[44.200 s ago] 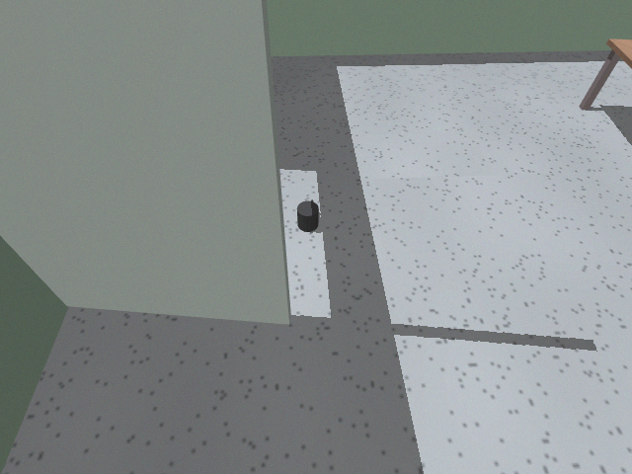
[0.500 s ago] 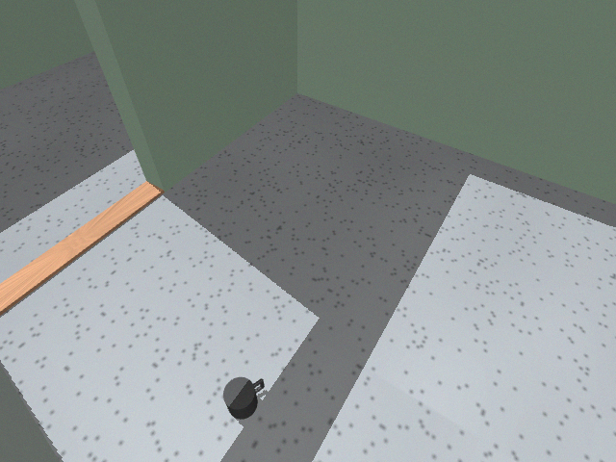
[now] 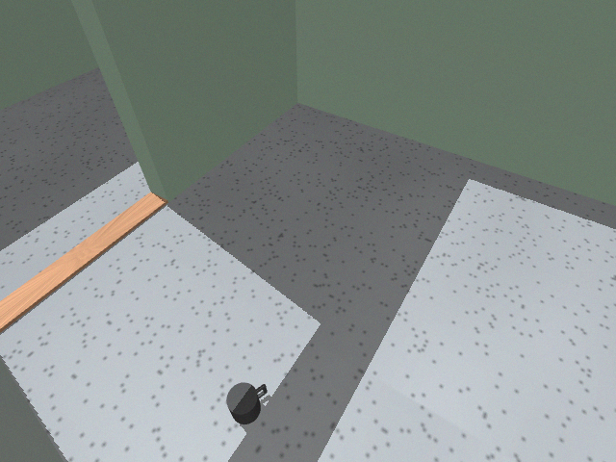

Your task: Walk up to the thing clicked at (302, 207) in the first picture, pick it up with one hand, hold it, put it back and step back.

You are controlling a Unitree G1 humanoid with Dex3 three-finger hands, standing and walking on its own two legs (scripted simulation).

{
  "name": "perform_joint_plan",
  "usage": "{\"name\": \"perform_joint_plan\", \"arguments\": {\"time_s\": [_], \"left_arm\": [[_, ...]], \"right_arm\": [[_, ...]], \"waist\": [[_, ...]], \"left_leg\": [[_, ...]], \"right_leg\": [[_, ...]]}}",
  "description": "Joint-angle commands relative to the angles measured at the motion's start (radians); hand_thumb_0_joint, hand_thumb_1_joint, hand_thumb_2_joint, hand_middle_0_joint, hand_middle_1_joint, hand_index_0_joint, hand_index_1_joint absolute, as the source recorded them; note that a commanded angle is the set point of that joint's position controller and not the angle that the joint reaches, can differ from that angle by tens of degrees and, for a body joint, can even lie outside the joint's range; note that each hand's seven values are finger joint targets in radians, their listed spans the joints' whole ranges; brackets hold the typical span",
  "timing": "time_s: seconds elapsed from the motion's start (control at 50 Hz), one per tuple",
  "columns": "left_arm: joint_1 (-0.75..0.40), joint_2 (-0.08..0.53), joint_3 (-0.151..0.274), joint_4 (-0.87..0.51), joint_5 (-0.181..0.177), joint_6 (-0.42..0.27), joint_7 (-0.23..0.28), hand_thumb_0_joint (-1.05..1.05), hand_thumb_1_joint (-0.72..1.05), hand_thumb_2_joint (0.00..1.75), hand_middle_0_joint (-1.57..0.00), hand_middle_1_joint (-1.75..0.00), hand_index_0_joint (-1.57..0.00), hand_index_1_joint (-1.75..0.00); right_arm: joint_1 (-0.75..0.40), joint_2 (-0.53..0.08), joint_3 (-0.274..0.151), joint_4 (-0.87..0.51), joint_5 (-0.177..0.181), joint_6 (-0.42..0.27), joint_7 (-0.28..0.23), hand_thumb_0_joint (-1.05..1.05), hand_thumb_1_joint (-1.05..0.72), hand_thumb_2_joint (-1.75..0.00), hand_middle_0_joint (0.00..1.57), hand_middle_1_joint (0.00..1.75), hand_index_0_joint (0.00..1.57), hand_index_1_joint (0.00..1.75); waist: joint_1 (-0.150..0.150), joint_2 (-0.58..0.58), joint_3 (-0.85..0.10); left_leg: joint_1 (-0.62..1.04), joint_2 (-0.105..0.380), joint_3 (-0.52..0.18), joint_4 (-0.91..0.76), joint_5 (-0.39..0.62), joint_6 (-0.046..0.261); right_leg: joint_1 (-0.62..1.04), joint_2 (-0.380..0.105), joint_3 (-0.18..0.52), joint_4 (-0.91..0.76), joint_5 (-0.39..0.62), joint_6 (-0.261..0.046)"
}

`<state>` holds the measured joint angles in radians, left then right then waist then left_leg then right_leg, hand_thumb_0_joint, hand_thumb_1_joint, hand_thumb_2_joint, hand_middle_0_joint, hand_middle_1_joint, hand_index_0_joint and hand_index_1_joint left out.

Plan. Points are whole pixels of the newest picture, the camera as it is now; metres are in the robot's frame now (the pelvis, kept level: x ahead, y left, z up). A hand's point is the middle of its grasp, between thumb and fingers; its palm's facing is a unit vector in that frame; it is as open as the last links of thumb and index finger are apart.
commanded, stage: stand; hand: left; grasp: from above
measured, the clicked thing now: (249, 400) +0.43 +0.21 -0.73
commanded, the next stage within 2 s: step back in 1.48 s
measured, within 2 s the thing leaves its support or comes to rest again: neither
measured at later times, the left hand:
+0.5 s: hand out of the picture +0.07 +0.24 -0.16, palm faces +0.01 -0.94 -0.34, open 7.4 cm
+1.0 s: hand out of the picture +0.09 +0.24 -0.16, palm faces -0.01 -0.94 -0.34, open 7.4 cm
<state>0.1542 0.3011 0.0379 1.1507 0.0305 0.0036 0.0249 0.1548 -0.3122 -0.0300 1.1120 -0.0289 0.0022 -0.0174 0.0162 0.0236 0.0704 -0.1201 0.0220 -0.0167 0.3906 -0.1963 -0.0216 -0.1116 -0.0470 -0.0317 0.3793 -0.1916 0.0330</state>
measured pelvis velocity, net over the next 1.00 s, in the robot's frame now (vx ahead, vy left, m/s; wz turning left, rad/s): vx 0.01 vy -0.01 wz -0.01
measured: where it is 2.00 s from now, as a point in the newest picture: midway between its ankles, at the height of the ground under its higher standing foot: outside the picture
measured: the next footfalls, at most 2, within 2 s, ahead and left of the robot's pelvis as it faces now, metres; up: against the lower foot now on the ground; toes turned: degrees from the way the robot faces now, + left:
none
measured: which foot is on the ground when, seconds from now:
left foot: down 0.00-1.00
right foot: down 0.00-1.00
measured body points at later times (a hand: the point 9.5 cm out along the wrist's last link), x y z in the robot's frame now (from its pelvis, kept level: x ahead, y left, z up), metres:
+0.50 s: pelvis +0.00 +0.00 +0.00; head +0.01 -0.01 +0.45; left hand +0.07 +0.29 -0.13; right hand +0.06 -0.30 -0.14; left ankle +0.02 +0.13 -0.74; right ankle +0.01 -0.14 -0.74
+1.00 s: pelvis +0.01 -0.01 +0.00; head +0.03 -0.01 +0.45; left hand +0.09 +0.29 -0.13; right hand +0.08 -0.30 -0.14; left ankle +0.02 +0.13 -0.74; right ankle +0.01 -0.14 -0.74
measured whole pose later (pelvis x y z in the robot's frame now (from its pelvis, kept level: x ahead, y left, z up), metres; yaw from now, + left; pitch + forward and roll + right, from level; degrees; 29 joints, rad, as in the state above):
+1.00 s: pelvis +0.01 -0.01 +0.00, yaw -1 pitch -3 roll +0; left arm 0.10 0.32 0.03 1.16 0.02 0.00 0.01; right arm 0.11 -0.34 -0.01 1.14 -0.02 0.00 -0.01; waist 0.01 0.01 0.07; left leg -0.11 0.04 0.00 0.34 -0.19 -0.03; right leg -0.11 -0.03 -0.02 0.34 -0.18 0.03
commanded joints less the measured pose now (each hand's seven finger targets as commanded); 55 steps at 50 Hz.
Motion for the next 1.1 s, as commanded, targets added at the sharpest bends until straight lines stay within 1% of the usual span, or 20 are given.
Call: {"name": "perform_joint_plan", "arguments": {"time_s": [0.0, 0.12, 0.16, 0.2, 0.22, 0.28, 0.32, 0.38, 0.44, 0.48, 0.54, 0.62, 0.64, 0.7, 0.72, 0.78, 0.8, 0.9, 1.04, 1.08], "left_arm": [[-0.031, 0.198, 0.031, -0.049, -0.005, -0.020, 0.009, 0.00, 0.90, 0.90, -0.20, -0.30, -0.20, -0.30], [-0.047, 0.205, 0.031, -0.045, -0.010, -0.025, 0.006, 0.00, 0.90, 0.90, -0.20, -0.30, -0.20, -0.30], [-0.053, 0.205, 0.031, -0.043, -0.008, -0.024, 0.005, 0.00, 0.90, 0.90, -0.20, -0.30, -0.20, -0.30], [-0.046, 0.208, 0.030, -0.038, -0.008, -0.023, 0.003, 0.00, 0.90, 0.90, -0.20, -0.30, -0.20, -0.30], [-0.057, 0.214, 0.032, -0.041, -0.008, -0.022, 0.003, 0.00, 0.90, 0.90, -0.20, -0.30, -0.20, -0.30], [-0.059, 0.208, 0.029, -0.040, -0.011, -0.022, 0.000, 0.00, 0.90, 0.90, -0.20, -0.30, -0.20, -0.30], [-0.061, 0.208, 0.030, -0.041, -0.011, -0.024, -0.001, 0.00, 0.90, 0.90, -0.20, -0.30, -0.20, -0.30], [-0.069, 0.213, 0.030, -0.041, -0.011, -0.023, -0.002, 0.00, 0.90, 0.90, -0.20, -0.30, -0.20, -0.30], [-0.062, 0.205, 0.026, -0.040, -0.012, -0.022, -0.004, 0.00, 0.90, 0.90, -0.20, -0.30, -0.20, -0.30], [-0.073, 0.210, 0.028, -0.042, -0.012, -0.023, -0.003, 0.00, 0.90, 0.90, -0.20, -0.30, -0.20, -0.30], [-0.063, 0.210, 0.025, -0.039, -0.013, -0.025, -0.004, 0.00, 0.90, 0.90, -0.20, -0.30, -0.20, -0.30], [-0.081, 0.223, 0.028, -0.045, -0.015, -0.027, -0.004, 0.00, 0.90, 0.90, -0.20, -0.30, -0.20, -0.30], [-0.078, 0.217, 0.025, -0.044, -0.016, -0.027, -0.005, 0.00, 0.90, 0.90, -0.20, -0.30, -0.20, -0.30], [-0.082, 0.220, 0.026, -0.044, -0.017, -0.026, -0.005, 0.00, 0.90, 0.90, -0.20, -0.30, -0.20, -0.30], [-0.072, 0.215, 0.023, -0.041, -0.017, -0.027, -0.006, 0.00, 0.90, 0.90, -0.20, -0.30, -0.20, -0.30], [-0.081, 0.225, 0.025, -0.042, -0.015, -0.027, -0.007, 0.00, 0.90, 0.90, -0.20, -0.30, -0.20, -0.30], [-0.084, 0.225, 0.025, -0.043, -0.013, -0.026, -0.007, 0.00, 0.90, 0.90, -0.20, -0.30, -0.20, -0.30], [-0.084, 0.225, 0.025, -0.048, -0.017, -0.029, -0.008, 0.00, 0.90, 0.90, -0.20, -0.30, -0.20, -0.30], [-0.083, 0.225, 0.024, -0.051, -0.017, -0.028, -0.009, 0.00, 0.90, 0.90, -0.20, -0.30, -0.20, -0.30], [-0.083, 0.230, 0.025, -0.049, -0.018, -0.029, -0.009, 0.00, 0.90, 0.90, -0.20, -0.30, -0.20, -0.30]], "right_arm": [[-0.045, -0.183, -0.028, -0.055, 0.006, -0.023, -0.008, 0.00, -0.90, -0.90, 0.20, 0.30, 0.20, 0.30], [-0.037, -0.190, -0.022, -0.042, 0.008, -0.026, -0.007, 0.00, -0.90, -0.90, 0.20, 0.30, 0.20, 0.30], [-0.040, -0.192, -0.021, -0.041, 0.007, -0.026, -0.008, 0.00, -0.90, -0.90, 0.20, 0.30, 0.20, 0.30], [-0.043, -0.195, -0.020, -0.038, 0.009, -0.024, -0.007, 0.00, -0.90, -0.90, 0.20, 0.30, 0.20, 0.30], [-0.043, -0.189, -0.018, -0.039, 0.008, -0.024, -0.007, 0.00, -0.90, -0.90, 0.20, 0.30, 0.20, 0.30], [-0.039, -0.200, -0.018, -0.034, 0.009, -0.025, -0.006, 0.00, -0.90, -0.90, 0.20, 0.30, 0.20, 0.30], [-0.039, -0.196, -0.015, -0.033, 0.009, -0.027, -0.006, 0.00, -0.90, -0.90, 0.20, 0.30, 0.20, 0.30], [-0.047, -0.199, -0.014, -0.034, 0.009, -0.028, -0.007, 0.00, -0.90, -0.90, 0.20, 0.30, 0.20, 0.30], [-0.059, -0.207, -0.014, -0.033, 0.010, -0.031, -0.005, 0.00, -0.90, -0.90, 0.20, 0.30, 0.20, 0.30], [-0.054, -0.211, -0.015, -0.032, 0.010, -0.031, -0.006, 0.00, -0.90, -0.90, 0.20, 0.30, 0.20, 0.30], [-0.055, -0.212, -0.014, -0.028, 0.012, -0.031, -0.005, 0.00, -0.90, -0.90, 0.20, 0.30, 0.20, 0.30], [-0.049, -0.215, -0.014, -0.024, 0.010, -0.030, -0.005, 0.00, -0.90, -0.90, 0.20, 0.30, 0.20, 0.30], [-0.055, -0.210, -0.012, -0.024, 0.011, -0.030, -0.004, 0.00, -0.90, -0.90, 0.20, 0.30, 0.20, 0.30], [-0.055, -0.216, -0.015, -0.024, 0.010, -0.029, -0.004, 0.00, -0.90, -0.90, 0.20, 0.30, 0.20, 0.30], [-0.063, -0.212, -0.011, -0.024, 0.012, -0.030, -0.003, 0.00, -0.90, -0.90, 0.20, 0.30, 0.20, 0.30], [-0.067, -0.213, -0.012, -0.027, 0.011, -0.028, -0.001, 0.00, -0.90, -0.90, 0.20, 0.30, 0.20, 0.30], [-0.075, -0.213, -0.013, -0.028, 0.010, -0.026, 0.000, 0.00, -0.90, -0.90, 0.20, 0.30, 0.20, 0.30], [-0.072, -0.219, -0.013, -0.027, 0.012, -0.031, -0.001, 0.00, -0.90, -0.90, 0.20, 0.30, 0.20, 0.30], [-0.075, -0.227, -0.014, -0.028, 0.012, -0.032, -0.002, 0.00, -0.90, -0.90, 0.20, 0.30, 0.20, 0.30], [-0.073, -0.225, -0.012, -0.027, 0.013, -0.032, -0.001, 0.00, -0.90, -0.90, 0.20, 0.30, 0.20, 0.30]], "waist": [[-0.002, -0.030, -0.028], [-0.007, -0.019, -0.045], [-0.007, -0.021, -0.047], [-0.007, -0.018, -0.033], [-0.008, -0.023, -0.035], [-0.010, -0.007, -0.035], [-0.010, -0.013, -0.048], [-0.009, -0.013, -0.048], [-0.004, -0.012, -0.058], [-0.010, -0.018, -0.068], [-0.007, -0.026, -0.068], [-0.015, -0.030, -0.083], [-0.013, -0.028, -0.073], [-0.015, -0.023, -0.084], [-0.010, -0.021, -0.073], [-0.013, -0.032, -0.057], [-0.012, -0.033, -0.057], [-0.014, -0.011, -0.086], [-0.014, -0.009, -0.104], [-0.014, -0.020, -0.095]], "left_leg": [[-0.035, 0.083, -0.086, -0.095, 0.014, 0.040], [-0.025, 0.086, -0.077, -0.091, 0.067, 0.039], [-0.023, 0.089, -0.076, -0.093, 0.063, 0.037], [-0.029, 0.086, -0.075, -0.100, 0.024, 0.036], [-0.030, 0.089, -0.074, -0.100, 0.038, 0.036], [-0.035, 0.090, -0.074, -0.106, 0.019, 0.036], [-0.034, 0.094, -0.073, -0.102, 0.045, 0.039], [-0.031, 0.093, -0.073, -0.109, 0.036, 0.034], [-0.019, 0.098, -0.076, -0.110, 0.066, 0.036], [-0.008, 0.100, -0.070, -0.101, 0.100, 0.036], [-0.001, 0.099, -0.071, -0.098, 0.104, 0.037], [0.004, 0.103, -0.064, -0.095, 0.129, 0.038], [0.000, 0.099, -0.064, -0.100, 0.131, 0.032], [-0.002, 0.102, -0.059, -0.094, 0.139, 0.038], [-0.001, 0.100, -0.065, -0.101, 0.134, 0.033], [-0.014, 0.098, -0.063, -0.104, 0.066, 0.035], [-0.009, 0.100, -0.067, -0.107, 0.074, 0.034], [0.006, 0.103, -0.061, -0.100, 0.142, 0.032], [0.028, 0.110, -0.057, -0.092, 0.182, 0.038], [0.027, 0.108, -0.056, -0.094, 0.175, 0.036]], "right_leg": [[-0.008, -0.075, 0.078, -0.089, 0.012, -0.037], [0.012, -0.080, 0.085, -0.095, 0.068, -0.037], [0.011, -0.081, 0.086, -0.094, 0.059, -0.039], [-0.001, -0.074, 0.082, -0.103, 0.033, -0.036], [-0.001, -0.077, 0.085, -0.100, 0.035, -0.041], [0.004, -0.075, 0.088, -0.102, 0.029, -0.041], [0.018, -0.079, 0.088, -0.096, 0.061, -0.042], [0.010, -0.077, 0.087, -0.094, 0.047, -0.042], [0.011, -0.076, 0.082, -0.091, 0.073, -0.042], [0.013, -0.078, 0.085, -0.089, 0.088, -0.043], [0.011, -0.078, 0.083, -0.097, 0.086, -0.039], [0.023, -0.086, 0.090, -0.094, 0.126, -0.044], [0.015, -0.079, 0.082, -0.093, 0.120, -0.040], [0.031, -0.086, 0.087, -0.093, 0.140, -0.044], [0.023, -0.079, 0.080, -0.096, 0.123, -0.040], [0.007, -0.080, 0.084, -0.107, 0.070, -0.039], [-0.002, -0.079, 0.081, -0.104, 0.065, -0.040], [0.023, -0.084, 0.086, -0.091, 0.138, -0.044], [0.032, -0.088, 0.084, -0.084, 0.188, -0.046], [0.030, -0.086, 0.084, -0.088, 0.180, -0.043]]}}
